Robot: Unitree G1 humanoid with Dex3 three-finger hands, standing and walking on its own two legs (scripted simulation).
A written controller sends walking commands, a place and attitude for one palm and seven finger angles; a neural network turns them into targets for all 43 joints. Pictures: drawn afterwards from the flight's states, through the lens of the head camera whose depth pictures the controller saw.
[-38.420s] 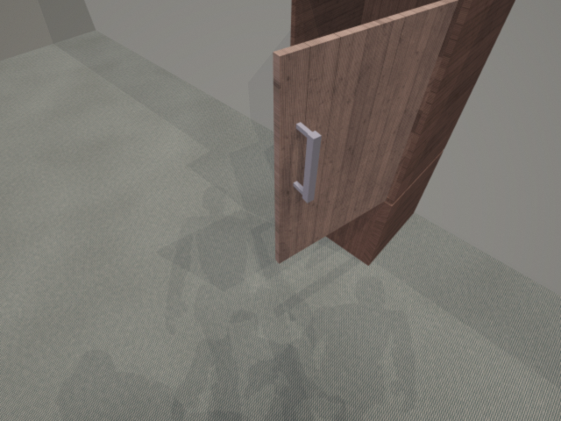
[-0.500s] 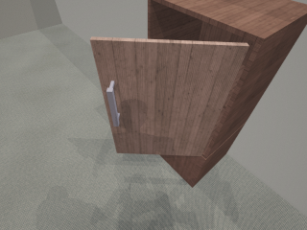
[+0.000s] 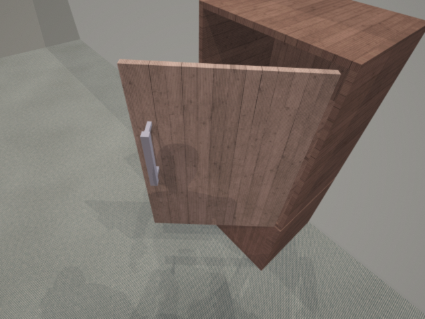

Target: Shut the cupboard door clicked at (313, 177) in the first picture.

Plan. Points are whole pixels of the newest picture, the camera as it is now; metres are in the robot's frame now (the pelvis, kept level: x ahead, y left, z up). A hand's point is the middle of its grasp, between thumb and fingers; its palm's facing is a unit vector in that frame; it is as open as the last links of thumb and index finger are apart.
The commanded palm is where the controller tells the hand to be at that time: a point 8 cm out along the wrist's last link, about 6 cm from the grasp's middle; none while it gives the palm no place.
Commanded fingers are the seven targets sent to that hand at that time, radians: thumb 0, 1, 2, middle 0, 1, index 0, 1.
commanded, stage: come to a stop and stand still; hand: left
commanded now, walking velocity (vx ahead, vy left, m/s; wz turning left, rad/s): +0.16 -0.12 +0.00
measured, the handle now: (151, 155) +0.47 +0.18 +0.02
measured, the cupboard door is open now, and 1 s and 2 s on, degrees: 47 47 47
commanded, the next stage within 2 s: look again from close up in 1.02 s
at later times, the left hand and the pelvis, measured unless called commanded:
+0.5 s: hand out of the picture +0.02 +0.19 -0.18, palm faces +0.00 -0.97 -0.23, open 7.3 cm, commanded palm none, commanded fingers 0.00 0.90 0.90 -0.20 -0.30 -0.20 -0.30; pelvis -0.01 +0.00 -0.01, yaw -1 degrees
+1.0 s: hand out of the picture +0.01 +0.27 -0.16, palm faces -0.04 -0.94 -0.34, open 7.4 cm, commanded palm none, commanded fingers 0.00 0.90 0.90 -0.20 -0.30 -0.20 -0.30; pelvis -0.05 +0.02 -0.01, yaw +0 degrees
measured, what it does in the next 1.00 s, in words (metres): shifts its weight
